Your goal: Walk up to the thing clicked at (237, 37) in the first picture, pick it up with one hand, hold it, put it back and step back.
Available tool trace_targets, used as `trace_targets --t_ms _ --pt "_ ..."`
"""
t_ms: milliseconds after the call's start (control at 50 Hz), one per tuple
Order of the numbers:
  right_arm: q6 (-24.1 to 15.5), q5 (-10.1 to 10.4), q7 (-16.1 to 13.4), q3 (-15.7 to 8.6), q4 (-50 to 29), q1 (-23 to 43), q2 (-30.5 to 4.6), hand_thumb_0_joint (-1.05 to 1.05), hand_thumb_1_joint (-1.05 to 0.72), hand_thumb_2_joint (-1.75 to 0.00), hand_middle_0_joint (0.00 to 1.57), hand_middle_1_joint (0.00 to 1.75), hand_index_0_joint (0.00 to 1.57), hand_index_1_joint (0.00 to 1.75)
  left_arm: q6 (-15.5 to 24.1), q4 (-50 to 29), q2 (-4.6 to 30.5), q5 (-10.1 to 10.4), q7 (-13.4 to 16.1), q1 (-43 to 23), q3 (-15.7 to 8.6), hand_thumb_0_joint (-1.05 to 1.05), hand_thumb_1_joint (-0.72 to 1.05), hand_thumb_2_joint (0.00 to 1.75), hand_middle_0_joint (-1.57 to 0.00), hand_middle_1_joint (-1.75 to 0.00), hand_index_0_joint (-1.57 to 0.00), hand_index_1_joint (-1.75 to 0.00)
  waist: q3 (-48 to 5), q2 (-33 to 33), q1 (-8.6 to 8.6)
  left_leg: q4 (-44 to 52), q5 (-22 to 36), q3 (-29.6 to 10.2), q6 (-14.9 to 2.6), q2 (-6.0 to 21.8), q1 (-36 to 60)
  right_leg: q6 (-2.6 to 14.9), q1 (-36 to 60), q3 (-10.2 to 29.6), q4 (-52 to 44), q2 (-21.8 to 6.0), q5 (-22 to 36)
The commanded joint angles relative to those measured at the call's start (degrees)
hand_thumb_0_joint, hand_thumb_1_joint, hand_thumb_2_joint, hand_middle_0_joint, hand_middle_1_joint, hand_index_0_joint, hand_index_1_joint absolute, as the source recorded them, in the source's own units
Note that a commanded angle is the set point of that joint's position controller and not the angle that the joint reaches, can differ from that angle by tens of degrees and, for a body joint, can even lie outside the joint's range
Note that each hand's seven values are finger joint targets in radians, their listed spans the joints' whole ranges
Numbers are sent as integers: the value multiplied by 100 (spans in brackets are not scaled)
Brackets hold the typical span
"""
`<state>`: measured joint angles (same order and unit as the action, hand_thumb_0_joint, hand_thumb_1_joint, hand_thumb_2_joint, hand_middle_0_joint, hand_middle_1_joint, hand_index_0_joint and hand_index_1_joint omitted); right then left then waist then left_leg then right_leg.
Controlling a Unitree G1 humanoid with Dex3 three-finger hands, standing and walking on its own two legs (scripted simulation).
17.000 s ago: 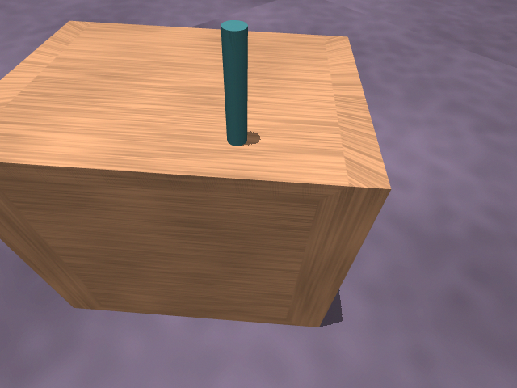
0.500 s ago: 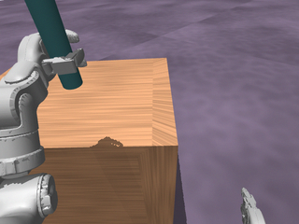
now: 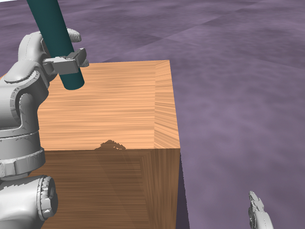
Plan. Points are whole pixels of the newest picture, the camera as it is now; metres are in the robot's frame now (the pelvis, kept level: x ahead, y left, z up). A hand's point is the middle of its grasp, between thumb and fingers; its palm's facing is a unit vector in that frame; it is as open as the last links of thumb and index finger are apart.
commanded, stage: hold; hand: left
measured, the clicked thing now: (53, 30) +0.33 +0.18 +0.40
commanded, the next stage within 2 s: crouch in 1.50 s
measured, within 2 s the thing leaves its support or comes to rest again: neither
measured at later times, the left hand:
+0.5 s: hand (71, 63) +0.33 +0.17 +0.33, palm faces +0.18 -0.98 -0.01, open 5.8 cm
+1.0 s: hand (75, 67) +0.33 +0.16 +0.32, palm faces +0.19 -0.98 +0.00, open 5.8 cm
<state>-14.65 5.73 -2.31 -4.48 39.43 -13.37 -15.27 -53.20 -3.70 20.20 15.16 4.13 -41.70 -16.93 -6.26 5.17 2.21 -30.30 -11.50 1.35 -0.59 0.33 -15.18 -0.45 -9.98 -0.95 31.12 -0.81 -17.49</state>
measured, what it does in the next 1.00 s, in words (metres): stands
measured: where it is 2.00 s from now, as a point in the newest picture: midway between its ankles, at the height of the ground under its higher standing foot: outside the picture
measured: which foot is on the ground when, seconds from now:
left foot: down 0.00-1.00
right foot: down 0.00-1.00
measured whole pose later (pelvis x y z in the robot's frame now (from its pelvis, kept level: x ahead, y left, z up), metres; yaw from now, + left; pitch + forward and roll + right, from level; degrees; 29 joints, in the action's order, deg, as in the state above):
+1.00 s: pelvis -0.01 +0.00 +0.00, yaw +0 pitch -4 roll +0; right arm -15.5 5.5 -2.7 -4.5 39.6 -13.1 -14.2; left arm -52.5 -6.7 18.0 15.5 6.8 -38.0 -16.6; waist -5.1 4.5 1.9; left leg -30.5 -11.1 1.6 -0.4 0.5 -15.3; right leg -0.3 -10.6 -0.6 32.1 -0.6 -17.4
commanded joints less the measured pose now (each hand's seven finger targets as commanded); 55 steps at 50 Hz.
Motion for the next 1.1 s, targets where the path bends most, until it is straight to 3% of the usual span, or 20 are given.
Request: trace_targets --t_ms 0,40,100,180,200,260,280,300,320,340,380,440,520,540,660,740,800,860,960,1080 --pt "-389 3 -14 -264 -1050 913 -659 0 55 -5 5 5 5 5 390 -1080 1265 105 -58 -3015 -498 0 51 135 -135 -143 -137 -143 -907 -445 -14 411 297 -13 -24 -55 1002 68 -645 -171 -731 164 525" --pt "-358 21 24 -166 -1078 934 -542 0 55 -6 5 5 5 5 307 -598 1055 137 -37 -2721 -440 0 50 136 -134 -144 -136 -144 -697 -700 16 426 305 1 -47 -66 822 40 -632 -161 -782 154 559" --pt "-329 29 27 -270 -1092 798 -595 0 55 -5 5 5 5 5 347 -1057 1337 126 85 -3057 -603 0 52 137 -136 -146 -138 -146 -816 -688 11 388 381 48 -71 -101 944 25 -635 -119 -765 116 642" --pt "-341 19 41 -213 -1082 841 -506 0 55 -6 5 5 5 5 389 -745 1124 20 286 -3071 -455 0 50 136 -134 -145 -137 -145 -733 -696 -8 445 205 62 -53 -94 908 43 -705 -123 -773 122 469" --pt "-363 19 33 -232 -1057 930 -522 0 55 -5 5 5 5 5 470 -935 1109 18 307 -3052 -417 0 49 135 -135 -144 -137 -144 -643 -595 48 473 101 50 -39 -91 853 64 -724 -141 -769 121 341" --pt "-402 12 17 -273 -1170 857 -595 0 54 -6 5 5 5 5 594 -1075 966 5 306 -3056 -278 0 49 134 -135 -144 -137 -144 -1023 -476 -33 416 260 -1 -12 -29 1108 86 -670 -164 -679 132 508" --pt "-420 17 24 -253 -1208 1004 -581 0 54 -6 5 5 5 5 656 -1454 1010 -34 303 -3117 -235 0 49 133 -135 -143 -137 -143 -1184 -200 54 400 394 -8 13 -42 1175 118 -627 -178 -628 128 589" --pt "-414 21 16 -290 -1264 916 -614 0 54 -6 5 5 5 5 711 -1628 1106 -24 282 -3172 -307 0 52 133 -135 -142 -136 -143 -1375 -202 -2 355 500 -1 14 -32 1260 110 -585 -164 -633 132 689" --pt "-405 8 5 -232 -1087 926 -573 0 53 -6 5 5 5 5 807 -2255 1427 -46 280 -3463 -476 0 51 133 -136 -142 -137 -142 -1385 91 119 351 536 -5 31 -45 1232 131 -537 -173 -613 123 688" --pt "-418 9 -8 -287 -1097 911 -603 0 53 -6 5 5 5 5 795 -2105 1433 -45 265 -3284 -539 0 52 134 -136 -143 -138 -143 -1407 113 49 338 521 7 34 -39 1297 130 -549 -160 -604 129 666" --pt "-455 -27 -8 -143 -1066 1056 -476 0 53 -6 5 5 5 5 791 -1901 1080 5 187 -2967 -371 0 51 133 -135 -142 -137 -143 -1076 -165 88 385 413 -42 26 0 1051 111 -489 -171 -632 154 592" --pt "-473 -54 -54 -176 -1049 1122 -557 0 53 -6 5 5 5 5 736 -1985 1320 14 90 -3082 -504 0 52 135 -137 -144 -138 -144 -1227 -89 60 395 341 -86 42 30 1129 102 -516 -164 -623 168 558" --pt "-450 -41 -32 -144 -832 1071 -470 0 53 -6 5 5 5 5 443 -1340 1056 108 40 -2595 -486 0 49 137 -137 -147 -139 -147 -921 -291 74 355 428 27 -4 -53 879 75 -521 -128 -653 161 637" --pt "-431 -41 -28 -170 -757 1022 -493 0 54 -6 5 5 5 5 409 -1450 1159 134 39 -2603 -577 0 50 137 -137 -146 -139 -146 -824 -399 72 386 332 5 -3 -36 860 60 -566 -149 -684 174 564" --pt "-391 7 34 -148 -987 989 -514 0 54 -6 5 5 5 5 123 -801 778 132 15 -2315 -260 0 50 139 -137 -147 -139 -147 -556 -776 -7 449 197 30 -45 -75 833 39 -732 -148 -768 163 449" --pt "-375 41 32 -200 -1007 815 -529 0 54 -6 5 5 5 5 313 -1619 1126 124 72 -2875 -381 0 51 136 -135 -144 -137 -144 -736 -605 -42 435 220 74 -72 -117 983 31 -742 -126 -779 108 490" --pt "-398 21 2 -138 -1048 962 -467 0 54 -6 5 5 5 5 434 -1435 1023 95 166 -2827 -374 0 52 136 -134 -144 -136 -144 -825 -549 -16 402 310 82 -70 -120 961 24 -657 -109 -733 89 594" --pt "-460 8 -46 -213 -1037 1007 -518 0 53 -6 5 5 5 5 637 -1828 1260 58 285 -3176 -502 0 50 134 -134 -143 -136 -143 -1158 -310 2 344 349 58 -43 -107 1122 56 -621 -129 -663 82 586" --pt "-499 -28 -70 -198 -962 1081 -497 0 52 -6 5 5 5 5 753 -1750 1188 4 323 -3140 -427 0 47 135 -136 -145 -138 -146 -1151 -95 35 374 207 -9 31 -40 1111 109 -668 -172 -616 119 442" --pt "-480 -33 -50 -169 -883 1062 -505 0 53 -6 5 5 5 5 563 -1276 1153 33 152 -2622 -477 0 49 139 -140 -149 -142 -149 -1000 -370 93 340 364 41 -16 -83 908 70 -562 -139 -684 134 578"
